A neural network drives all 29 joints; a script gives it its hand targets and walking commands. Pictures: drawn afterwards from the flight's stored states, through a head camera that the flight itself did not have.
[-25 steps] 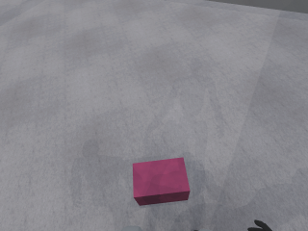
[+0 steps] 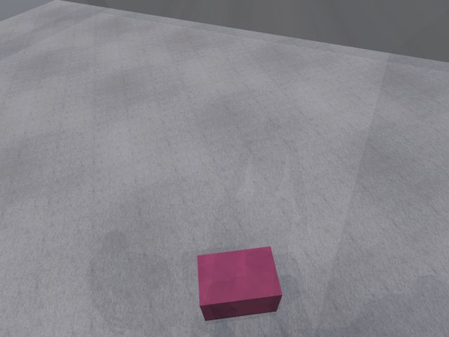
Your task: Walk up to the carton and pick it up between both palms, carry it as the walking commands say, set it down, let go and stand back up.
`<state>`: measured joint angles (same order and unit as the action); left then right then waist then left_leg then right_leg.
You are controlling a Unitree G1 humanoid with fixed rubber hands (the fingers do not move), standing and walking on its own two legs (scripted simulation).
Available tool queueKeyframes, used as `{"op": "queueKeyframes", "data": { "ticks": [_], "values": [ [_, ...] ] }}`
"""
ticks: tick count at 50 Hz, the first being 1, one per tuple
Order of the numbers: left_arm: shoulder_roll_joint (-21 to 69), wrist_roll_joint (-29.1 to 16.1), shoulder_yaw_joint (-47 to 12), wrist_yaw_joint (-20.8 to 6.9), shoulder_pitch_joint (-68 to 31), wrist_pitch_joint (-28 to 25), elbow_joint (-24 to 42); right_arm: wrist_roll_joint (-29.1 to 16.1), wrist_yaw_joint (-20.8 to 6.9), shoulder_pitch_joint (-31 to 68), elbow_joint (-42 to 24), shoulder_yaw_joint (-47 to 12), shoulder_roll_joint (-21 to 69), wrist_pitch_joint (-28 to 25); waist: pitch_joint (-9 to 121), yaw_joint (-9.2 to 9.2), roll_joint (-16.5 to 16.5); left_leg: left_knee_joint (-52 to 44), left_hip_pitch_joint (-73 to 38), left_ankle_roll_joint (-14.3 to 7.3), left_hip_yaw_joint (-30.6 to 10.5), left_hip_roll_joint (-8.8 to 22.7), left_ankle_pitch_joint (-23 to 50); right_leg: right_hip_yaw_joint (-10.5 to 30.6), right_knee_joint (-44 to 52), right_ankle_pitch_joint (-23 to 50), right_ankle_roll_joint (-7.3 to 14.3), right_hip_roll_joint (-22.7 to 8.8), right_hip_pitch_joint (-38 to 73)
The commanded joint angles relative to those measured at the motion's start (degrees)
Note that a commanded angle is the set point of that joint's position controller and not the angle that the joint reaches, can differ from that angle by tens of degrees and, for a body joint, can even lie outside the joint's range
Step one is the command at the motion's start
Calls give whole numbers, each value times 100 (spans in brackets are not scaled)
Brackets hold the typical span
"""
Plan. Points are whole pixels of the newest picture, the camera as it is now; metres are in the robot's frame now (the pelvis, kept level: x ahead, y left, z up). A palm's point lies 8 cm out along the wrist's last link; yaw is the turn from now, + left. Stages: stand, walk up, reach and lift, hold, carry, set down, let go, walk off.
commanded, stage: walk up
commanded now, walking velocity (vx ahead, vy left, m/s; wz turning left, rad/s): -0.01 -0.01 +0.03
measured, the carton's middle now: (237, 284) +0.44 -0.01 -0.67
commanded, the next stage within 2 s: stand in 0.50 s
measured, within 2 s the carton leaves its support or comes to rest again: neither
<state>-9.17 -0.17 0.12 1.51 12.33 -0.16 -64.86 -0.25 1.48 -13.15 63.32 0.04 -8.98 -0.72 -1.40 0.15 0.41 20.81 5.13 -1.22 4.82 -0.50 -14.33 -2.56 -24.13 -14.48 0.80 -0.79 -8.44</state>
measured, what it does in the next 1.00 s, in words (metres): stands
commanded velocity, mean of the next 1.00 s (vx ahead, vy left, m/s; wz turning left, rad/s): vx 0.00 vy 0.00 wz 0.01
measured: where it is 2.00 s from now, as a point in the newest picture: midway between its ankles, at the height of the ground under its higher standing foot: outside the picture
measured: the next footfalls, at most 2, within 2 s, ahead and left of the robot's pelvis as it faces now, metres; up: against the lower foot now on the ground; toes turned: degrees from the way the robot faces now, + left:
none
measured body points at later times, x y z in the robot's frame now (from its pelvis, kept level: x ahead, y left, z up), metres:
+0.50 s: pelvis +0.03 -0.01 +0.00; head +0.04 -0.02 +0.45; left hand +0.00 +0.21 -0.16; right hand +0.02 -0.23 -0.16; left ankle -0.03 +0.10 -0.74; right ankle -0.02 -0.11 -0.74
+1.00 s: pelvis +0.03 -0.02 -0.01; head +0.05 -0.02 +0.44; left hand +0.04 +0.21 -0.17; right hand +0.05 -0.24 -0.17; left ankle -0.03 +0.10 -0.74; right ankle -0.01 -0.11 -0.74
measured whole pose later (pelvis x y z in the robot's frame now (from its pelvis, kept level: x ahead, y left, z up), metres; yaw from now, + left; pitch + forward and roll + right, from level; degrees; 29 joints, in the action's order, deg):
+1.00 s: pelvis +0.03 -0.02 -0.01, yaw +2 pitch +6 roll +0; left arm -8.9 -3.1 -0.7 3.0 14.8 2.9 -60.5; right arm -2.9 3.3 -15.5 58.9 -0.9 -8.5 3.8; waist 3.3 -0.5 -0.1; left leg 27.3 14.4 0.3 2.5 0.8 -18.7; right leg -4.7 -28.7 -18.5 2.0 0.0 -16.1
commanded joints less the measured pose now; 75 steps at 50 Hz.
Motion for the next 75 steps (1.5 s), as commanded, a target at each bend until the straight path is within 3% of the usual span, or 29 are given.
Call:
{"op": "queueKeyframes", "data": {
  "ticks": [1, 11, 26, 47, 48, 49, 50, 51, 52, 55, 56, 58, 59, 61, 62, 66, 71, 75],
  "values": [
    [-632, -8, 103, 44, 364, -119, -37, -33, 22, -195, -6, 99, -567, -65, -191, -56, -295, -536, 233, -6, -738, 693, 1038, 614, 736, 1259, 83, -587, 146],
    [-533, 8, 99, 60, 436, -210, -199, 1, 72, -501, 257, 90, -430, -93, -83, -41, -34, -444, 233, 49, -691, 755, 1477, 517, 658, 1763, 103, -622, 272],
    [-446, 10, 88, 122, 635, -211, -402, 57, 151, -612, 427, 114, -353, -74, -73, -37, -72, -296, 200, 138, -574, 781, 2038, 388, 468, 2490, 68, -669, 467],
    [-437, 14, 72, 146, 702, -204, -383, 78, 175, -638, 408, 54, -307, -42, -151, -70, -44, -208, 264, 154, -539, 787, 1853, 378, 383, 2322, 54, -685, 403],
    [-490, -509, -66, 141, -1309, 7, 1628, -385, 195, 1373, -1603, -121, -867, 136, 1068, -79, -343, 812, 2540, -69, -552, 85, -87, 436, -523, -44, 20, -284, -1412],
    [-1107, -554, 41, 199, -3319, 486, 3050, -603, 243, 3383, -3148, 82, -1203, 601, 989, -128, 12, 967, 2296, -13, -364, 144, 62, 454, -549, 213, 162, -349, -1672],
    [-1054, -565, -71, 255, -3015, 881, 3007, -636, 262, 3026, -2970, -39, -1301, 1010, 1000, -298, 116, 1266, 2521, 78, -366, 128, -44, 276, -790, 316, 260, -331, -1680],
    [-1170, -651, -210, 243, -2552, 1338, 3097, -626, 248, 2665, -3209, -153, -1345, 1458, 1080, -244, 109, 1278, 2391, 94, -318, 138, 231, 86, -884, 557, 275, -250, -1723],
    [-1377, -836, -155, 179, -2192, 1889, 3193, -631, 236, 2111, -3196, -71, -1334, 1986, 1253, -133, 0, 1256, 2302, 23, -280, 60, 469, 209, -958, 835, 168, -218, -1594],
    [-1076, -721, 50, -51, -254, 3500, 2482, -570, 164, 25, -2416, -189, -757, 3704, 1754, -56, -354, 1500, 2804, -118, -552, -56, 2190, 655, -1462, 3657, 288, -164, -418],
    [-1027, -660, 64, -106, 159, 3734, 2372, -697, 126, -215, -2323, -350, -564, 3956, 2106, -9, -349, 1496, 3035, -187, -696, -106, 2557, 732, -1654, 4486, 335, -96, 18],
    [-947, -403, 149, -239, 535, 3865, 2422, -777, 25, -340, -2561, -453, -332, 4090, 2401, 77, -258, 1278, 3069, -258, -771, -189, 2782, 845, -1547, 5044, 350, -19, 548],
    [-909, -240, 285, -348, 528, 3737, 2631, -537, -129, -339, -2814, -253, -257, 3982, 2287, 4, -256, 1217, 2742, -235, -763, -190, 2726, 777, -1359, 4565, 321, 27, 189],
    [-647, -18, 302, -370, 147, 3407, 3108, -72, -253, 238, -3392, 185, -457, 3637, 2177, -36, 82, 1172, 2644, -37, -756, -167, 3009, 636, -1221, 4205, 278, 145, -106],
    [-559, -6, 288, -353, -219, 3253, 3366, 108, -290, 557, -3606, 378, -604, 3436, 2078, 8, 151, 1249, 2551, 77, -767, -117, 3123, 567, -1221, 3960, 248, 200, -409],
    [-618, -46, 379, -281, -1409, 2777, 4435, 485, -477, 1376, -4324, 1025, -1111, 2780, 2405, 60, 62, 1931, 2613, 224, -764, 74, 2724, 404, -1743, 2920, 164, 223, -1482],
    [-571, 6, 487, -135, -1340, 2675, 4708, 208, -652, 1493, -4259, 910, -1046, 2613, 2696, -168, 40, 2444, 2778, 251, -530, -66, 1651, 250, -2312, 1710, 9, 223, -2173],
    [-521, -184, 442, -60, -1805, 3011, 4799, -17, -707, 2244, -4089, 966, -1316, 2872, 2382, -140, -5, 2447, 2857, 300, -498, -57, 124, 174, -2368, 249, 93, 205, -2596]
  ]
}}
